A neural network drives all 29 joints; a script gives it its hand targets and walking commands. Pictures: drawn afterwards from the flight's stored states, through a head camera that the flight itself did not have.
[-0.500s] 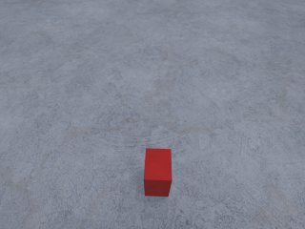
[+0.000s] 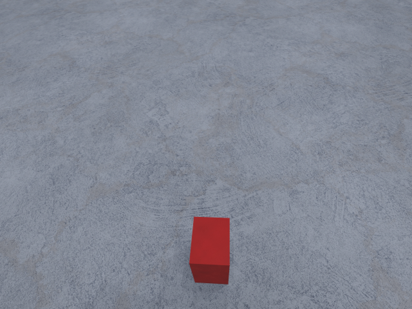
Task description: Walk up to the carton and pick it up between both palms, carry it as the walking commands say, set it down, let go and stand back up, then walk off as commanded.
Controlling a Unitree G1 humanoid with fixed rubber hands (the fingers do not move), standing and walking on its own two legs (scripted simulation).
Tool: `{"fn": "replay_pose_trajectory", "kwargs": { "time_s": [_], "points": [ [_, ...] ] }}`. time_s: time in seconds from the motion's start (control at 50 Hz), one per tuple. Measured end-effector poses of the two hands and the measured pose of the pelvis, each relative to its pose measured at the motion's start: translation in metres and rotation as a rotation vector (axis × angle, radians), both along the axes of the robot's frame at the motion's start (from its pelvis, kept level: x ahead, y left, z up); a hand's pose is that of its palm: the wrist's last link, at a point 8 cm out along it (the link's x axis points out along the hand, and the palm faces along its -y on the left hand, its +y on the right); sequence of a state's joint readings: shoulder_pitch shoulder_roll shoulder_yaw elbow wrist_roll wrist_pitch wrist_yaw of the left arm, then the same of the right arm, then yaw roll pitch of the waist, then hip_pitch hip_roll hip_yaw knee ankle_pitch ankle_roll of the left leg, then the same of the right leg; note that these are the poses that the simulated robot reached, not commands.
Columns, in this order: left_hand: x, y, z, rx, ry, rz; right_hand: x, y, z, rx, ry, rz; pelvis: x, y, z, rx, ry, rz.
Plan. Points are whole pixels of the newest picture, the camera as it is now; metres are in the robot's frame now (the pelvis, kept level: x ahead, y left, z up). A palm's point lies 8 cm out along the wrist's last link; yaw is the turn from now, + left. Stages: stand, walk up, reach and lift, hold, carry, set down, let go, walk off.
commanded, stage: walk up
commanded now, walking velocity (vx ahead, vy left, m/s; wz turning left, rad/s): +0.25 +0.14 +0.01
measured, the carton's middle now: (211, 251) +0.44 +0.03 -0.64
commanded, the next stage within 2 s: stand in 0.76 s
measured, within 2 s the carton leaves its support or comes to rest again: neither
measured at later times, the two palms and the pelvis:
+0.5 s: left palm out of the picture +0.09 +0.26 -0.15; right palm out of the picture +0.13 -0.23 -0.14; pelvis +0.06 +0.02 -0.01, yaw -2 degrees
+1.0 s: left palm out of the picture +0.06 +0.28 -0.15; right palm out of the picture +0.03 -0.21 -0.14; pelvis +0.02 +0.03 +0.00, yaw +0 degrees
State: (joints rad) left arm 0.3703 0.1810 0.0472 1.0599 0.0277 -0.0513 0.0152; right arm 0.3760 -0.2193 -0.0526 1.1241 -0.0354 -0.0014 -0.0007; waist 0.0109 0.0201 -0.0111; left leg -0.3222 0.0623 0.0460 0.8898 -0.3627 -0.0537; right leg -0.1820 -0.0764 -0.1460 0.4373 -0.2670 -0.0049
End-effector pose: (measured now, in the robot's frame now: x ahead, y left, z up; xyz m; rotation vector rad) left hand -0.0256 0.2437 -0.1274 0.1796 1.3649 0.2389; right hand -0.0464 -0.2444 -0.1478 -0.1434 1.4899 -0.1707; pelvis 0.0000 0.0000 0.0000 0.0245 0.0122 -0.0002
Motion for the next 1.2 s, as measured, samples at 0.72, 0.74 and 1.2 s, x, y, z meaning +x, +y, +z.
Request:
{"fn": "replay_pose_trajectory", "kwargs": {
  "time_s": [0.72,0.74,1.2],
  "points": [
    [0.108,0.02,0.009,0.105,-0.093,-0.084,0.112,-0.02,-0.014,-0.029,-0.131,0.014,0.027,0.0,-0.009,0.017,-0.009,-0.031],
    [0.105,0.02,0.012,0.1,-0.092,-0.081,0.11,-0.019,-0.01,-0.022,-0.137,0.014,0.026,0.001,-0.005,0.023,-0.012,-0.03],
    [0.051,0.031,-0.026,-0.097,-0.014,-0.015,0.076,0.056,0.012,-0.036,-0.144,0.041,0.021,0.045,-0.002,-0.032,-0.023,-0.004]
  ]
}}
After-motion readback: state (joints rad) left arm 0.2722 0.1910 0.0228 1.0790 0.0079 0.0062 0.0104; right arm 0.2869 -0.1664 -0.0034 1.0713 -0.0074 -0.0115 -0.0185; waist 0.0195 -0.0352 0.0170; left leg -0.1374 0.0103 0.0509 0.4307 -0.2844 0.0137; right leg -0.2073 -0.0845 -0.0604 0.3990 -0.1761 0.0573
